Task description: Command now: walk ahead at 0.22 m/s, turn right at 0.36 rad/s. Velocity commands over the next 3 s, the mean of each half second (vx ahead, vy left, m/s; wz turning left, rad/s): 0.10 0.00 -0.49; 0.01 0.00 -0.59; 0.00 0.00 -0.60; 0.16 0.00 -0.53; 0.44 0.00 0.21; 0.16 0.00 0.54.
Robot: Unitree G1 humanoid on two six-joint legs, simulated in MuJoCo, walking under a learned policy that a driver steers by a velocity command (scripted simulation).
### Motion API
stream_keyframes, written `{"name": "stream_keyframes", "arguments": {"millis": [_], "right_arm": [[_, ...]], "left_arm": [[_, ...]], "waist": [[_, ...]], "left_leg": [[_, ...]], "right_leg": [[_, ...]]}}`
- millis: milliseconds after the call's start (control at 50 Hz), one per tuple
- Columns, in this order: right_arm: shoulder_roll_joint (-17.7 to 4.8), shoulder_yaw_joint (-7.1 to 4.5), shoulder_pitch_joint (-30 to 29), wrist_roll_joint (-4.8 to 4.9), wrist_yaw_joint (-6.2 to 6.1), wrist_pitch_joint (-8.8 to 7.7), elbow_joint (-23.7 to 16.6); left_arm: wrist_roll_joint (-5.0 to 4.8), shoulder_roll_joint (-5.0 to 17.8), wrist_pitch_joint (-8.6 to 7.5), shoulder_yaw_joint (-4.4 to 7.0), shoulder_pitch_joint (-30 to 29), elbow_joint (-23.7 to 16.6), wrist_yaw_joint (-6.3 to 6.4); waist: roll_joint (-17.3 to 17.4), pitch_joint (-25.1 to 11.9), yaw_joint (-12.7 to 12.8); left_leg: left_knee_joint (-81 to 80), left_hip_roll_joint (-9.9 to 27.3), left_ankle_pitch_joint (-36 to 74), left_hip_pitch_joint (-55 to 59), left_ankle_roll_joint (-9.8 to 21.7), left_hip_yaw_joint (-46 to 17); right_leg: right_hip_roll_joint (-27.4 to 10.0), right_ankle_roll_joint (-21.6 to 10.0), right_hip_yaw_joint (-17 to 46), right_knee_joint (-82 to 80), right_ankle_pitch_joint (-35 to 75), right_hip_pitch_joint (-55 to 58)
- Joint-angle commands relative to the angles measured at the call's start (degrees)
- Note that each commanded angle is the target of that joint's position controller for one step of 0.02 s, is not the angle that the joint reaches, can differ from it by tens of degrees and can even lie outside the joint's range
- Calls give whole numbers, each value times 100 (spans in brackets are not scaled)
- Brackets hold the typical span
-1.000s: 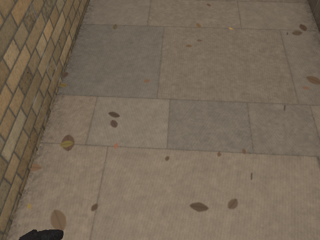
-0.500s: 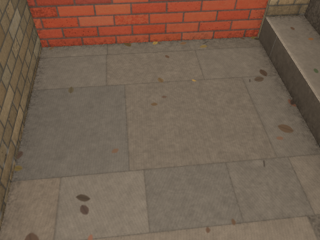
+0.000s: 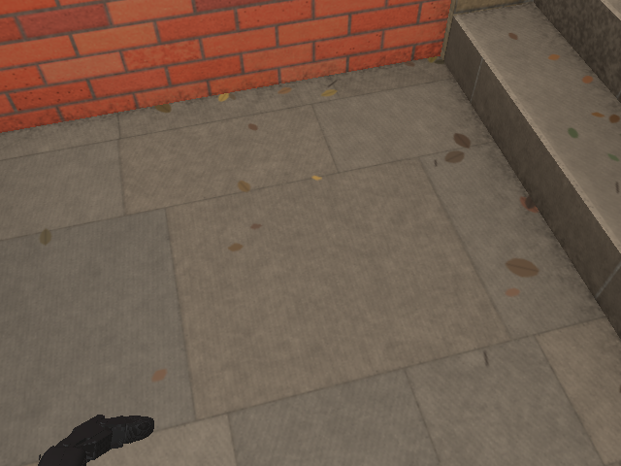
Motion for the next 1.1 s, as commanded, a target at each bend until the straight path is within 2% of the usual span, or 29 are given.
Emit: {"name": "stream_keyframes", "arguments": {"millis": [20, 100, 160, 200, 260, 320, 340, 360, 380, 400, 420, 440, 480, 520, 580, 620, 700, 760, 780, 800, 820, 840, 880, 900, 920, 980, 1000, 1020, 1100], "right_arm": [[-772, -169, -308, 11, -64, -84, -641], [-509, -169, -81, -56, -199, 207, -720], [-421, -137, -424, -118, -220, 298, -834], [-408, -134, -759, -86, -190, 348, -940], [-478, -164, -1125, -16, -150, 317, -1053], [-555, -221, -1114, 19, -104, 205, -1075], [-516, -233, -903, -13, -101, 147, -993], [-690, -299, -701, -52, -108, 111, -935], [-1068, -366, -747, -139, -158, 155, -981], [-1248, -427, -880, -348, -135, 205, -995], [-942, -358, -1103, -285, -140, 182, -1128], [-661, -292, -1315, -217, -166, 185, -1181], [-504, -259, -1430, -81, -223, 219, -1184], [-498, -250, -1349, -86, -294, 280, -1135], [-623, -320, -1069, -90, -363, 353, -1047], [-829, -403, -1026, -45, -394, 398, -1000], [-1060, -502, -1039, 40, -296, 380, -934], [-1013, -511, -1089, 183, -245, 352, -843], [-800, -461, -755, 120, -201, 328, -698], [-351, -305, -730, -214, -141, 310, -933], [-537, -358, -1340, -207, -197, 283, -1182], [-748, -436, -1616, -54, -250, 306, -1197], [-723, -502, -1304, -29, -405, 365, -974], [-746, -523, -1160, -75, -457, 376, -919], [-726, -532, -1091, -81, -457, 361, -918], [-615, -520, -1101, -20, -435, 344, -968], [-592, -505, -1147, -36, -432, 358, -1027], [-573, -485, -1238, 39, -418, 399, -1059], [-499, -465, -1414, 36, -353, 380, -1119]], "left_arm": [[-70, 838, 88, 289, 831, -180, 90], [48, 982, 139, 362, 412, -204, 112], [-33, 1117, 243, 422, 493, -125, 218], [-69, 1139, 348, 434, 516, -106, 288], [-79, 1145, 471, 448, 596, -78, 385], [-114, 1092, 553, 441, 618, -91, 420], [-184, 1012, 587, 415, 585, -82, 424], [-207, 856, 614, 376, 691, -69, 439], [-107, 441, 629, 269, 1126, -34, 444], [-144, 721, 577, 361, 1117, -246, 461], [-54, 1240, 561, 501, 1249, -94, 467], [-113, 1345, 614, 577, 1247, 33, 469], [-73, 1058, 782, 534, 1213, 150, 524], [-141, 782, 819, 451, 1030, 52, 496], [-160, 577, 782, 354, 559, -179, 435], [-135, 463, 751, 279, 424, -280, 342], [-130, 657, 789, 331, 454, -310, 201], [-132, 723, 831, 408, 862, -110, 113], [-132, 956, 838, 498, 1090, -24, 154], [-106, 1698, 832, 667, 1288, -78, 271], [90, 1692, 697, 616, 1234, -233, 233], [155, 1480, 569, 550, 1080, -189, 200], [-25, 1159, 460, 459, 464, -211, 249], [-93, 1067, 466, 417, 318, -223, 274], [-75, 1032, 479, 391, 340, -223, 294], [-25, 1013, 478, 379, 420, -175, 339], [-54, 991, 452, 375, 560, -122, 348], [-94, 991, 437, 371, 652, -68, 353], [-77, 1185, 452, 422, 520, -114, 348]], "waist": [[-96, -1248, 528], [-481, -988, 1], [-470, -1111, 64], [-531, -1086, 153], [-723, -966, 246], [-865, -913, 197], [-884, -897, 69], [-715, -922, 40], [511, -1080, 359], [1894, -808, 435], [1266, -796, 422], [861, -728, 472], [638, -572, 449], [752, -490, 406], [957, -616, 138], [1043, -674, 60], [1147, -692, 87], [910, -706, 387], [305, -770, 426], [-1738, -857, 293], [-1533, -1120, 672], [-867, -958, 711], [-618, -704, 385], [-767, -685, 315], [-855, -754, 290], [-771, -786, 347], [-826, -743, 380], [-773, -735, 429], [-745, -675, 448]], "left_leg": [[1103, 376, 218, -2435, -143, -238], [-4, 324, 647, -1329, -280, -146], [-705, 189, 1193, -1149, -329, -202], [-1149, 105, 1554, -1005, -316, -265], [-1763, -25, 1581, -837, -305, -386], [-2697, -107, 1413, -525, -210, -411], [-3478, -119, 1812, -141, -120, -326], [-4039, 273, 2378, 373, 39, -488], [-4149, 1608, 3435, 1004, 495, -1565], [-4441, 2448, 4227, 783, 1468, -2951], [-4411, 2481, 4220, 728, 1690, -2765], [-4268, 2124, 4106, 668, 1482, -2095], [-4233, 1706, 3833, 631, 1255, -1325], [-4340, 1441, 3799, 605, 1236, -761], [-4361, 1566, 3770, 1156, 1368, -544], [-4360, 1646, 3741, 1097, 1376, -319], [-4254, 1855, 3921, 933, 1370, -119], [-3627, 1723, 3539, 565, 909, 235], [-2928, 1460, 2798, -59, 462, 642], [-1055, 669, -174, -1812, -189, 1179], [110, 212, -989, -2393, -305, 271], [600, 302, -666, -2413, -245, -76], [367, 443, 235, -2428, -228, -220], [382, 382, 545, -2273, -290, -193], [478, 286, 746, -2071, -333, -166], [40, 175, 1001, -2018, -411, -200], [-147, 138, 964, -2057, -437, -255], [-320, 129, 956, -2039, -416, -350], [-1109, 23, 963, -1751, -388, -452]], "right_leg": [[-1698, -1448, 2066, -712, 3728, 2959], [-1284, -1370, 1575, -1181, 3231, 1090], [-1183, -1296, 1592, -1179, 2549, 847], [-1044, -1152, 1698, -1205, 1498, 719], [-956, -998, 2071, -1166, 319, 783], [-919, -843, 2519, -778, 531, 1128], [-738, -700, 2522, -549, 636, 1146], [-473, -429, 2373, -146, 123, 952], [191, -36, 1542, 1220, -1728, 371], [704, 223, 956, 2076, -3143, -681], [312, 440, 1102, 3090, -2885, -713], [248, 553, 1038, 3507, -2492, -770], [131, 752, 888, 3963, -1986, -842], [93, 874, 571, 3728, -1673, -768], [-158, 993, 340, 2794, -1529, -764], [-310, 956, 156, 2147, -1587, -295], [-316, 709, -195, 1112, -1470, 504], [-158, 235, -364, -428, -341, 1570], [-266, -3, 32, -841, 507, 2387], [-1792, -728, 2118, -828, 2961, 3457], [-2512, -1782, 2955, -1000, 2969, 2890], [-2235, -1719, 2522, -1135, 2509, 2648], [-1546, -1049, 1830, -1012, 1772, 2458], [-1395, -965, 1700, -998, 1896, 2287], [-1299, -980, 1667, -998, 1993, 2150], [-1207, -1046, 1784, -1018, 1674, 2170], [-1260, -1091, 1938, -1019, 1550, 2200], [-1348, -1176, 2124, -1044, 1345, 2149], [-1250, -1117, 2505, -943, 829, 2017]]}}
Next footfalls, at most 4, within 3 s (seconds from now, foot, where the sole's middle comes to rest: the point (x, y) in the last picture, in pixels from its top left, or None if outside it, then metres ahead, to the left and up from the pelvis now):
0.36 left None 0.19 0.13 -0.76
0.78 right None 0.07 -0.12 -0.76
1.30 left None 0.20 0.05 -0.76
1.70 right None -0.02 -0.10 -0.76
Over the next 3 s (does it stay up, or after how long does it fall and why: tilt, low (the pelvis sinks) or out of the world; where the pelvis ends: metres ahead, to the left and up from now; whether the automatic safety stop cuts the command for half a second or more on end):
stays up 0.35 -0.36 0.00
